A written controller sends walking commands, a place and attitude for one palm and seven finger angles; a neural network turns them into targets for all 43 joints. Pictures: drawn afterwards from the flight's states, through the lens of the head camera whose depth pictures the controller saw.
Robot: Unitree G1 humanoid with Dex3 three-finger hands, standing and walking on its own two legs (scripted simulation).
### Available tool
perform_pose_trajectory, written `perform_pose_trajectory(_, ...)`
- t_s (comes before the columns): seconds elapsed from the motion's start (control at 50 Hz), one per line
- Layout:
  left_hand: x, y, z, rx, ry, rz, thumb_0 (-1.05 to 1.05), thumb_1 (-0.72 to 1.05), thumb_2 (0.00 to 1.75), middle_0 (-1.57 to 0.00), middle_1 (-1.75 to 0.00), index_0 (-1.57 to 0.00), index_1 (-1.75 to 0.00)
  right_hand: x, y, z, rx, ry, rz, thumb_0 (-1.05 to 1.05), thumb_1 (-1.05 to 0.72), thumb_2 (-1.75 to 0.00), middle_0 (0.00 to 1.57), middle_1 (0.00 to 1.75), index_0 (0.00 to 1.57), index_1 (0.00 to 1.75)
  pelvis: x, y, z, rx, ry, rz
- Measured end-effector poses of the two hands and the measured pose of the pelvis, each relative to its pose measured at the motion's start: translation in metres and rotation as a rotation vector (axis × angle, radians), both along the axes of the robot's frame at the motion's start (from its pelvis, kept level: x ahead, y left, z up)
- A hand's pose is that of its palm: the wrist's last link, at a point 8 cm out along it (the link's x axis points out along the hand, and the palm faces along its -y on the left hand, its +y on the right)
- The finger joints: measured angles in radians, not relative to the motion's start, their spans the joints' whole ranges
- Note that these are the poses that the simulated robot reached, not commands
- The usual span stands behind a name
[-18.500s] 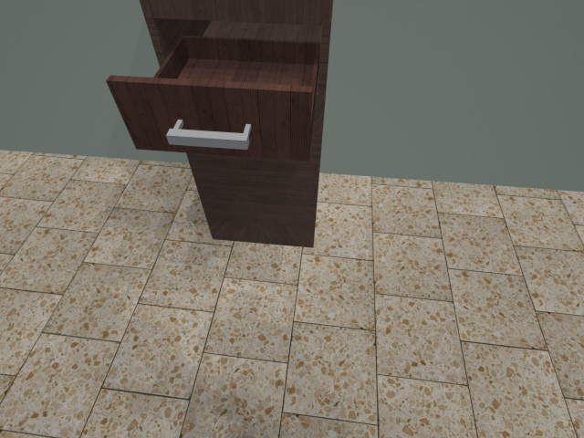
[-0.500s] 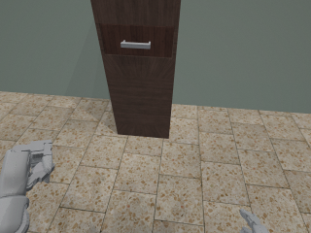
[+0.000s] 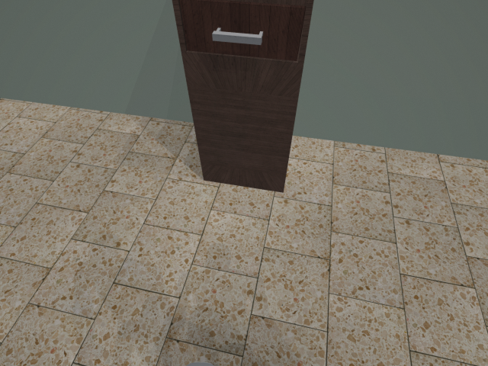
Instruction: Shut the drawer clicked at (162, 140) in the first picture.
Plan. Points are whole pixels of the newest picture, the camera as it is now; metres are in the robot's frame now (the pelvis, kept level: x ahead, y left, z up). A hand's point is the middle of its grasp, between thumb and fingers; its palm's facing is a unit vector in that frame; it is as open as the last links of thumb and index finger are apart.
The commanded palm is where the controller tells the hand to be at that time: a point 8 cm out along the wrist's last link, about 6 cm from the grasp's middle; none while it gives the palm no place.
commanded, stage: let the arm hang, fingers relaxed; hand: left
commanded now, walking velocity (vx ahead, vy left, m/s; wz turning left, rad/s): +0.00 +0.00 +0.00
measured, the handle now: (238, 35) +1.03 +0.08 +0.05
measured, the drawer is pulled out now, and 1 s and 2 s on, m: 0.00 0.00 0.00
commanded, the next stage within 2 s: look to check the result in 0.54 s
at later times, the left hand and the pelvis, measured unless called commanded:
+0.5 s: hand out of the picture +0.06 +0.18 -0.17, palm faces +0.02 -0.98 -0.21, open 7.3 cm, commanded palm none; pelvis +0.03 +0.00 +0.01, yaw -1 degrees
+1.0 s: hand out of the picture +0.09 +0.19 -0.16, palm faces +0.00 -0.97 -0.23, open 7.3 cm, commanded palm none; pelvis +0.05 +0.00 +0.01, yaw -1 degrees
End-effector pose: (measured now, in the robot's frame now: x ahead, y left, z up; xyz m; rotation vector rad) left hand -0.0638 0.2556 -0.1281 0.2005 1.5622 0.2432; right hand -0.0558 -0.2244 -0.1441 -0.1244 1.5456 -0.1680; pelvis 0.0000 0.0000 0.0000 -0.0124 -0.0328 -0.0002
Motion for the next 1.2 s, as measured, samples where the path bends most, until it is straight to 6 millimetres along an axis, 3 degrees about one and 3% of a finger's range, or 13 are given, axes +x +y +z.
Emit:
perform_pose_trajectory(0.08, 0.01, -0.007, -0.008, -0.031, -0.003, 0.002, 0.01, 0.91, 0.9, -0.45, -0.59, -0.45, -0.58, 0.005, 0.004, -0.002, -0.012, -0.022, -0.008, 0.0, -0.91, -0.9, 0.2, 0.3, 0.2, 0.3, 0.003, 0.006, -0.002, -0.006, -0.004, -0.004)
perform_pose_trajectory(0.18, 0.052, -0.018, -0.012, -0.069, -0.103, -0.016, 0.0, 0.91, 0.9, -0.3, -0.42, -0.31, -0.42, 0.021, 0.014, 0.0, -0.002, -0.059, -0.004, 0.0, -0.91, -0.9, 0.2, 0.3, 0.19, 0.3, 0.007, 0.009, 0.002, 0.0, 0.01, -0.007)
perform_pose_trajectory(0.28, 0.09, -0.029, -0.011, -0.084, -0.212, -0.037, 0.0, 0.91, 0.9, -0.23, -0.34, -0.24, -0.34, 0.048, 0.019, -0.002, 0.019, -0.115, 0.002, 0.0, -0.91, -0.9, 0.2, 0.3, 0.2, 0.3, 0.012, 0.005, 0.003, 0.011, 0.013, -0.003)
perform_pose_trajectory(0.4, 0.112, -0.027, -0.008, -0.068, -0.232, -0.058, 0.0, 0.93, 0.9, -0.21, -0.31, -0.21, -0.31, 0.073, 0.015, -0.002, 0.015, -0.162, 0.0, 0.01, -0.92, -0.9, 0.2, 0.3, 0.2, 0.3, 0.022, 0.003, 0.004, 0.01, 0.008, -0.008)
perform_pose_trajectory(0.96, 0.143, -0.022, -0.002, -0.047, -0.2, -0.078, 0.0, 0.91, 0.9, -0.2, -0.3, -0.2, -0.3, 0.114, -0.01, 0.005, -0.022, -0.16, 0.024, 0.0, -0.91, -0.9, 0.2, 0.3, 0.2, 0.3, 0.05, -0.003, 0.01, 0.01, 0.002, -0.017)
perform_pose_trajectory(1.2, 0.153, -0.017, 0.0, -0.04, -0.211, -0.089, 0.0, 0.91, 0.9, -0.2, -0.3, -0.2, -0.3, 0.12, -0.015, 0.008, -0.036, -0.167, 0.024, 0.0, -0.91, -0.9, 0.2, 0.3, 0.2, 0.3, 0.054, -0.003, 0.011, 0.009, 0.001, -0.021)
